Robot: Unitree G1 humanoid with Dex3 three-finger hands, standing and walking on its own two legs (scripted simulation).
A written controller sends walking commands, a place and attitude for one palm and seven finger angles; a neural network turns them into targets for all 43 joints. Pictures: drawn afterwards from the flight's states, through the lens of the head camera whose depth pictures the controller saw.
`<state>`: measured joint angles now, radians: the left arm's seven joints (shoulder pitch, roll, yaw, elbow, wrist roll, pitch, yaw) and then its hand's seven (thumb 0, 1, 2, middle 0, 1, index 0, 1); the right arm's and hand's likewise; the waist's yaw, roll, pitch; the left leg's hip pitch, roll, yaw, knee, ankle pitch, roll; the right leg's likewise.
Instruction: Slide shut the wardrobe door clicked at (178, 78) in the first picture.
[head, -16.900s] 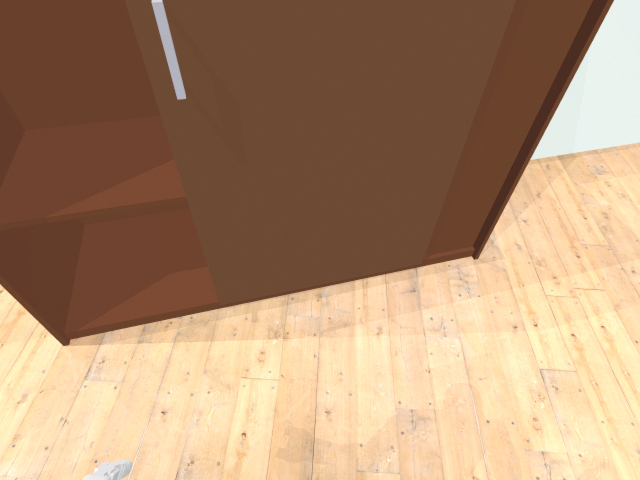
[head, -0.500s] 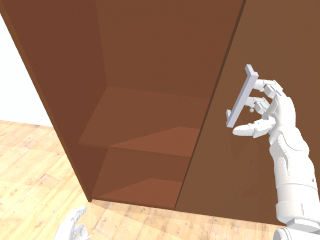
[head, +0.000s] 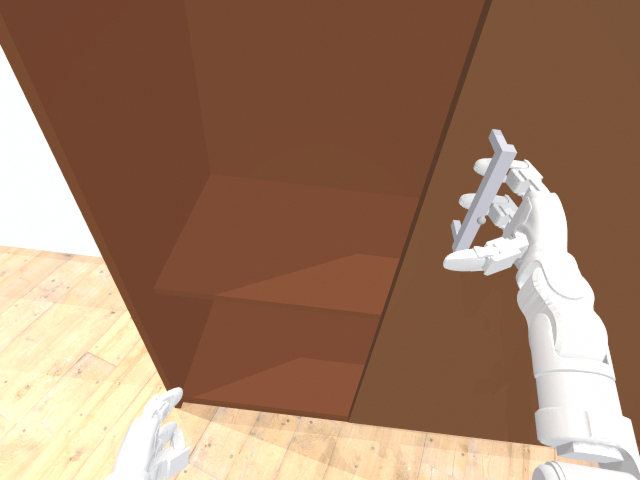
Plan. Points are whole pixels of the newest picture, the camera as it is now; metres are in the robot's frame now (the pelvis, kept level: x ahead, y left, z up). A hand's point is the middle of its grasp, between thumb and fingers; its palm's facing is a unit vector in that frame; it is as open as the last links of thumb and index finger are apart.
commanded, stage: slide the fingers in behind the handle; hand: right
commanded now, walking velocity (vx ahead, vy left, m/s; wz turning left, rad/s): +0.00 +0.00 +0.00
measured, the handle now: (477, 196) +0.43 -0.16 +0.18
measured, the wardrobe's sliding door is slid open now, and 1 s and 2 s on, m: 0.51 0.51 0.51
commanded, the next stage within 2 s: grip the handle and tug to test in 1.02 s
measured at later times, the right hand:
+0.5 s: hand (465, 220) +0.38 -0.13 +0.18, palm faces +0.06 +1.00 -0.02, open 14.1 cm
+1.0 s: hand (466, 223) +0.37 -0.13 +0.18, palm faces +0.05 +1.00 -0.02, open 14.3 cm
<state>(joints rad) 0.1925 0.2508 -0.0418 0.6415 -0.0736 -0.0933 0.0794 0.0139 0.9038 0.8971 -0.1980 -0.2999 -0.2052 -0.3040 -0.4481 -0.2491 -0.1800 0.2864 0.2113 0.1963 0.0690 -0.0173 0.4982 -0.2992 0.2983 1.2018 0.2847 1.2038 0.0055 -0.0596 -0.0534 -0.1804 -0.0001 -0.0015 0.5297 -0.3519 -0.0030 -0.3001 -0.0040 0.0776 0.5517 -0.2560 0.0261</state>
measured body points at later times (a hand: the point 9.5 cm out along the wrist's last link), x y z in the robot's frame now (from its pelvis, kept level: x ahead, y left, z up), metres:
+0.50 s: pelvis +0.01 +0.00 +0.00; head -0.01 +0.03 +0.45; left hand +0.17 +0.24 -0.09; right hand +0.37 -0.19 +0.19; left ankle -0.04 +0.12 -0.73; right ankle +0.02 -0.14 -0.73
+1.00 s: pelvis +0.01 +0.00 +0.00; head -0.01 +0.03 +0.45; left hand +0.18 +0.24 -0.09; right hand +0.36 -0.19 +0.19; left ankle -0.04 +0.12 -0.73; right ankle +0.02 -0.14 -0.73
